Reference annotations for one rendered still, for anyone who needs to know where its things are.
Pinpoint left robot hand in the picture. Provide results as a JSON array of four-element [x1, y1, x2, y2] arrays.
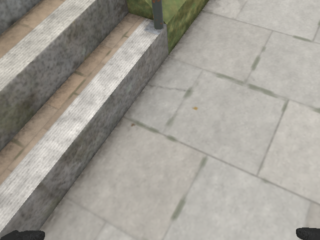
[[0, 230, 45, 240]]

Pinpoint right robot hand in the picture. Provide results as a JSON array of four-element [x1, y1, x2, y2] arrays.
[[296, 227, 320, 240]]

